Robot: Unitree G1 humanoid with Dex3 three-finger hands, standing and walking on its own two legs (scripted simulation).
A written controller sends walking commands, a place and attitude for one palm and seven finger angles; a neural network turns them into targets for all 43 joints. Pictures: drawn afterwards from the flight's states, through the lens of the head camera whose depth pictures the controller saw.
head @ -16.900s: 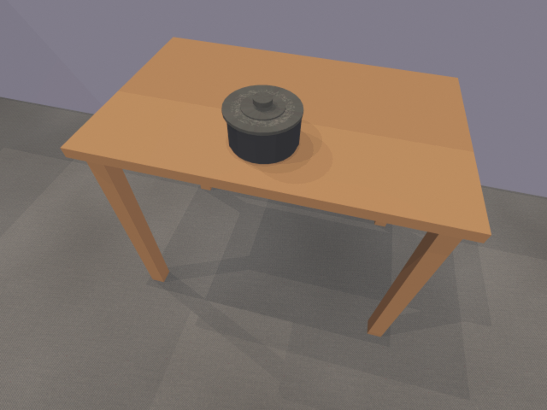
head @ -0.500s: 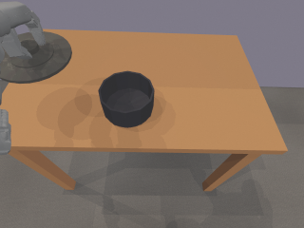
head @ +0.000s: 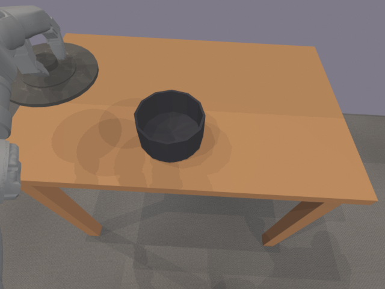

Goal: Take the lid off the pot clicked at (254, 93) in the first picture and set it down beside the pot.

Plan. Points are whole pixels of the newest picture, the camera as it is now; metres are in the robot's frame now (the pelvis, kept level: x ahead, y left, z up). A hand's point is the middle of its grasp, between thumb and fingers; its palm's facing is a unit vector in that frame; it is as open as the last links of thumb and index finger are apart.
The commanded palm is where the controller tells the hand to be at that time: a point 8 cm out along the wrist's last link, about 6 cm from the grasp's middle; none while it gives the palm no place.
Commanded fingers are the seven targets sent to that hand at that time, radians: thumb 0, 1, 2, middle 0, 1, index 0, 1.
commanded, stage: lower the lid onto the table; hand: left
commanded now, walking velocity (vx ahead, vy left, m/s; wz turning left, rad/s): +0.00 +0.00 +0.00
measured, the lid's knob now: (44, 62) +0.52 +0.27 +0.17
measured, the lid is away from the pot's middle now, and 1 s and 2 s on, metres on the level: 0.23 0.24 0.23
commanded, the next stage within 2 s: none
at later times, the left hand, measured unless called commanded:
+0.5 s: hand (45, 76) +0.48 +0.26 +0.16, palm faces -0.40 -0.06 -0.91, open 7.4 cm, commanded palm +0.51 +0.27 +0.23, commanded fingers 0.00 0.75 0.85 -0.89 -1.07 -0.85 -1.05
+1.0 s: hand (47, 90) +0.49 +0.28 +0.13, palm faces -0.45 -0.06 -0.89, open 7.4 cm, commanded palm +0.52 +0.27 +0.19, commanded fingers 0.00 0.75 0.85 -0.89 -1.07 -0.85 -1.05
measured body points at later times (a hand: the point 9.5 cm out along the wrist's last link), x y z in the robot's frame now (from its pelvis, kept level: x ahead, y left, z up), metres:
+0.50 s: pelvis -0.01 -0.01 +0.00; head +0.07 +0.00 +0.44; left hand +0.50 +0.27 +0.22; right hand -0.01 -0.29 -0.13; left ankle -0.07 +0.06 -0.74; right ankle -0.01 -0.16 -0.74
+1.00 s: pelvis -0.01 +0.00 -0.01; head +0.08 +0.01 +0.44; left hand +0.50 +0.28 +0.18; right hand -0.02 -0.28 -0.13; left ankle -0.07 +0.06 -0.74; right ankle -0.01 -0.16 -0.74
